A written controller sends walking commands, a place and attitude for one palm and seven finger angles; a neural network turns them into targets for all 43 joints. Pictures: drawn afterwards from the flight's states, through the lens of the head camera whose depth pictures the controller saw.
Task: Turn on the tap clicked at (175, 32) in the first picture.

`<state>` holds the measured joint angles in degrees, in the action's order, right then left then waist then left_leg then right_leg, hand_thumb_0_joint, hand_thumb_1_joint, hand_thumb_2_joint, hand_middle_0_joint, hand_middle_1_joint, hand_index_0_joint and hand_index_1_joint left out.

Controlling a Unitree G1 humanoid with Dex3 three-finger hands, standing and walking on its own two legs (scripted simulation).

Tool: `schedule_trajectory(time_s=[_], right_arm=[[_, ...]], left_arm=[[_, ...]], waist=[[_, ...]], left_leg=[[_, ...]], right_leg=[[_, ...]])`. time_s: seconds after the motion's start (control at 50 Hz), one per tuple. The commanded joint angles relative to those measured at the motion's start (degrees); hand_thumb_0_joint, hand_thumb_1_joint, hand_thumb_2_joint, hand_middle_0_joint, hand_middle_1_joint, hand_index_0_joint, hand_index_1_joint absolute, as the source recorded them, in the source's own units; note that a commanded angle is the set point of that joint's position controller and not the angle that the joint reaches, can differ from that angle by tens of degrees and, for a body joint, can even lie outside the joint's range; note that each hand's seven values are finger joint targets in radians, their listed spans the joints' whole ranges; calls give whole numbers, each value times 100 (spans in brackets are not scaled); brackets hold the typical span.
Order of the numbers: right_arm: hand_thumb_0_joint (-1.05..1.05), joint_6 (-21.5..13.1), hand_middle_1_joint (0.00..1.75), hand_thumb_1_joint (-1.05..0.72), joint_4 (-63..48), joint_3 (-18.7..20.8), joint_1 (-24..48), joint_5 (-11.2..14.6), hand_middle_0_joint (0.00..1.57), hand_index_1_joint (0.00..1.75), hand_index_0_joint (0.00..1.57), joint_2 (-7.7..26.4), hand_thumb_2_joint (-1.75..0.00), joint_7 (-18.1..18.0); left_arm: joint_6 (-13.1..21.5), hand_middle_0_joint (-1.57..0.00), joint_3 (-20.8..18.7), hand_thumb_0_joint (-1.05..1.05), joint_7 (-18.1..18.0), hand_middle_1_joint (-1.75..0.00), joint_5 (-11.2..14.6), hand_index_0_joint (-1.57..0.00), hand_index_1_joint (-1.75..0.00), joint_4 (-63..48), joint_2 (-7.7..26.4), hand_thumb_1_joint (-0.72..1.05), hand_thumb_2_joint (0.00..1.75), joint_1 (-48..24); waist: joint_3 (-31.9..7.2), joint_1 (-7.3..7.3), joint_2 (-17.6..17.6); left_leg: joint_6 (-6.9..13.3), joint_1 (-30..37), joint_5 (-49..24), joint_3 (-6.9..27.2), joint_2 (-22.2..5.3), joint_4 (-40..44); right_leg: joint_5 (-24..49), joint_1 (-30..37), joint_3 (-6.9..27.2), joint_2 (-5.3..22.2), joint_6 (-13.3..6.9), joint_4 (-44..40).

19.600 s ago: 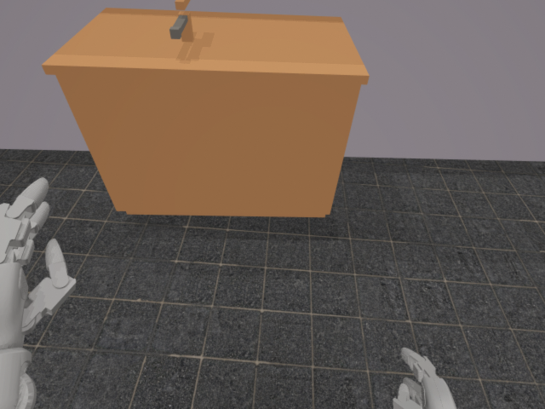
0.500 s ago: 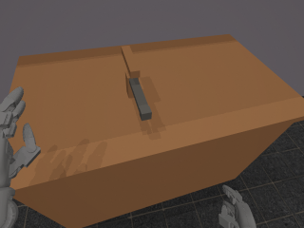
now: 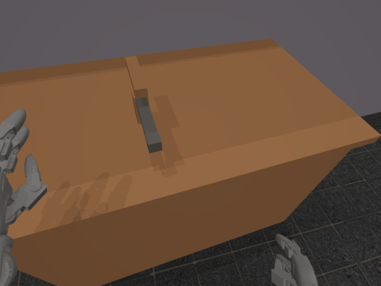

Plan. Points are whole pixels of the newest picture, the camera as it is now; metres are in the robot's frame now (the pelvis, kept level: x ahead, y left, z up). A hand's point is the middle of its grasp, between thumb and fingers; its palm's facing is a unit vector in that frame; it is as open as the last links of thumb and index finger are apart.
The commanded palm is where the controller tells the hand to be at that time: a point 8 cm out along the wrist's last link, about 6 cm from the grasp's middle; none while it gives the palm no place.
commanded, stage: shuffle to correct the standing spot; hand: left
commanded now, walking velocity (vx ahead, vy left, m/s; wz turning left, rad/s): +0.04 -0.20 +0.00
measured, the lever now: (154, 143) +0.37 +0.11 +0.10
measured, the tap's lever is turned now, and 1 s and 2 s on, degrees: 0 0 0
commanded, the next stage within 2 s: none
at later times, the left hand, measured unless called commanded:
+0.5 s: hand (60, 184) +0.22 +0.22 +0.17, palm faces +0.34 -0.85 -0.41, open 7.4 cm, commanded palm +0.17 +0.26 +0.18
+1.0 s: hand (60, 186) +0.23 +0.22 +0.16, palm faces +0.33 -0.86 -0.40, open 7.4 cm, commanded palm +0.17 +0.26 +0.18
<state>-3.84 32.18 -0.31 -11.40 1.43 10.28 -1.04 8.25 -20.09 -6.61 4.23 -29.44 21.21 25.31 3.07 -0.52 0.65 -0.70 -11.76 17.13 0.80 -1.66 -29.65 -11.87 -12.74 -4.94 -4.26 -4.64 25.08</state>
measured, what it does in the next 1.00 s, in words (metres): stands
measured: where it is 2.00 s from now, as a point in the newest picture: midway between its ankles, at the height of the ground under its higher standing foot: outside the picture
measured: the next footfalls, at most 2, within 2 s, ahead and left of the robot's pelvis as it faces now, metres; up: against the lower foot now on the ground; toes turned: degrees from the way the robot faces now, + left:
none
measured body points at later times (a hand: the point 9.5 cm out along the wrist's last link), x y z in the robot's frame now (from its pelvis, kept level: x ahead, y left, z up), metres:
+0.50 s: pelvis +0.01 -0.02 -0.01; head +0.04 -0.01 +0.44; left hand +0.20 +0.26 +0.19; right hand +0.18 -0.26 -0.08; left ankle -0.01 +0.13 -0.74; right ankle +0.02 -0.07 -0.74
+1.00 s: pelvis +0.01 -0.02 +0.00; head +0.03 -0.01 +0.45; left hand +0.20 +0.27 +0.18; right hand +0.18 -0.24 -0.09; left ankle -0.01 +0.13 -0.74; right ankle +0.02 -0.07 -0.74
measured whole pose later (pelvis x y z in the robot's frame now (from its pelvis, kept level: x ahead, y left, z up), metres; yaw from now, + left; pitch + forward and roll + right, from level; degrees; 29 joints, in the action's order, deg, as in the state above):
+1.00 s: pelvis +0.01 -0.02 +0.00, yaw +0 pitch +0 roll -1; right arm -1.8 31.3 -0.1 -11.2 1.7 10.8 -1.4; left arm 5.6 -20.8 -6.2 5.5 -31.7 22.6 27.7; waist 3.3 0.4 -0.2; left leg -2.0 -13.3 18.7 1.4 -3.6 -31.9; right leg -12.8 -13.7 -5.8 -6.1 -6.2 25.9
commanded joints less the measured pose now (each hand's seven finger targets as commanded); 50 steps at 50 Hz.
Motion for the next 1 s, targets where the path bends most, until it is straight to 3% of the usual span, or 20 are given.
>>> schedule_trajectory(time_s=[0.0,0.1,0.16,0.22,0.28,0.32,0.38,0.4,0.48,0.56,0.58,0.62,0.7,0.72,0.82,0.88,0.94,0.98], right_arm=[[0,-269,30,-90,-853,324,485,-15,20,30,20,794,-90,-89],[0,-224,30,-90,-854,334,478,-16,20,30,20,770,-90,-104],[0,-183,30,-90,-853,350,460,-6,20,30,20,773,-90,-113],[0,-145,30,-90,-857,350,502,-8,20,30,20,782,-90,-120],[0,-117,30,-90,-879,344,616,-6,20,30,20,805,-90,-125],[0,-99,30,-90,-902,358,558,-18,20,30,20,833,-90,-129],[0,-97,30,-90,-904,345,595,6,20,30,20,821,-90,-121],[0,-85,30,-90,-890,337,515,-25,20,30,20,835,-90,-120],[0,-88,30,-90,-897,364,475,26,20,30,20,815,-90,-119],[0,-90,30,-90,-895,330,439,8,20,30,20,786,-90,-132],[0,-93,30,-90,-881,290,545,23,20,30,20,758,-90,-140],[0,-99,30,-90,-905,280,537,-10,20,30,20,776,-90,-163],[0,-108,30,-90,-893,229,614,-21,20,30,20,792,-90,-170],[0,-114,30,-90,-917,253,586,-18,20,30,20,794,-90,-166],[0,-105,30,-90,-950,326,468,0,20,30,20,828,-90,-113],[0,-89,30,-90,-956,304,504,29,20,30,20,793,-90,-92],[0,-58,30,-90,-944,322,419,17,20,30,20,796,-90,-109],[0,-53,30,-90,-922,298,471,38,20,30,20,760,-90,-120]], left_arm=[[287,-20,-612,0,-95,-30,101,-20,-30,-1263,903,90,90,-342],[246,-20,-747,0,-129,-30,147,-20,-30,-1460,1021,90,90,-180],[235,-20,-859,0,-150,-30,171,-20,-30,-1376,1091,90,90,-47],[243,-20,-911,0,-150,-30,182,-20,-30,-1474,1129,90,90,45],[247,-20,-921,0,-114,-30,178,-20,-30,-1594,1154,90,90,187],[250,-20,-865,0,-89,-30,145,-20,-30,-1563,1108,90,90,100],[216,-20,-906,0,-69,-30,132,-20,-30,-1548,1160,90,90,116],[219,-20,-869,0,-69,-30,128,-20,-30,-1497,1113,90,90,77],[133,-20,-829,0,-53,-30,185,-20,-30,-1323,1057,90,90,155],[118,-20,-774,0,-90,-30,184,-20,-30,-1317,1057,90,90,-59],[117,-20,-762,0,-95,-30,193,-20,-30,-1432,1079,90,90,-93],[126,-20,-692,0,-108,-30,159,-20,-30,-1449,1031,90,90,-228],[148,-20,-665,0,-123,-30,91,-20,-30,-1548,1056,90,90,-442],[133,-20,-687,0,-125,-30,64,-20,-30,-1454,1070,90,90,-425],[86,-20,-692,0,-84,-30,85,-20,-30,-1335,1015,90,90,-171],[59,-20,-728,0,-59,-30,134,-20,-30,-1271,1012,90,90,88],[53,-20,-749,0,-89,-30,148,-20,-30,-1293,1037,90,90,-2],[60,-20,-827,0,-117,-30,178,-20,-30,-1421,1145,90,90,54]], waist=[[-791,82,-147],[-1023,110,-71],[-963,98,70],[-1033,99,-33],[-998,84,-538],[-899,63,-598],[-854,55,-638],[-915,69,-478],[-876,99,-79],[-751,106,119],[-691,113,-91],[-584,91,-252],[-572,72,-785],[-556,47,-759],[-855,56,-473],[-800,67,-370],[-801,100,-5],[-905,124,-19]], left_leg=[[250,-184,-568,242,-381,79],[223,-62,-840,60,-282,-367],[201,-165,-778,-30,-242,-456],[206,-46,-1226,19,-322,-329],[279,135,-1782,204,-552,-78],[346,-101,-1789,409,-742,99],[347,-163,-1645,397,-750,101],[344,-224,-1591,376,-732,61],[261,-135,-807,128,-429,-207],[252,-92,-135,58,-289,-192],[267,5,-205,106,-316,-84],[328,-67,-10,266,-443,226],[419,-375,-313,601,-770,704],[433,-484,-376,640,-821,713],[338,-338,-1023,515,-745,387],[309,-308,-700,374,-625,237],[271,-327,-299,219,-451,-12],[241,-118,-526,130,-361,-147]], right_leg=[[652,416,1036,931,63,-407],[1128,453,1186,1175,-22,-362],[1318,517,1232,1235,78,-436],[1813,598,1048,1174,117,-214],[2049,530,811,952,297,49],[1703,634,648,757,458,86],[1567,689,672,720,433,-19],[1564,802,635,731,435,-53],[1368,540,1011,955,309,-355],[343,168,1252,1118,255,-743],[265,45,1205,1096,216,-718],[-86,-10,1105,943,326,-700],[330,427,703,647,485,-283],[402,551,683,620,508,-231],[948,811,656,675,344,-196],[877,643,817,771,297,-344],[574,493,1080,964,200,-555],[774,418,1170,1087,91,-570]])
